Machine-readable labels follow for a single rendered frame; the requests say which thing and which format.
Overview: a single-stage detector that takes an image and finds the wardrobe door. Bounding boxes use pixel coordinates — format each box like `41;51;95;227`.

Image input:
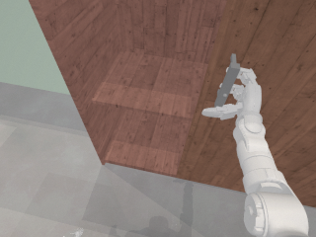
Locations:
176;0;316;208

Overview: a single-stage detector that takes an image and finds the right robot upper arm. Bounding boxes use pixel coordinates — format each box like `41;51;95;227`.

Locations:
243;191;309;237

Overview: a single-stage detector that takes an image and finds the handle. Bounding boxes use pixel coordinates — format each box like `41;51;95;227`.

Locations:
214;53;241;108

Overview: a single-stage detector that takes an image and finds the right robot hand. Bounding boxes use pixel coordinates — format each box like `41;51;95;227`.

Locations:
201;67;262;120

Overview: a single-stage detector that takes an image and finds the right robot forearm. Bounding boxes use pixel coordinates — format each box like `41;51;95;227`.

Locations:
233;111;309;234

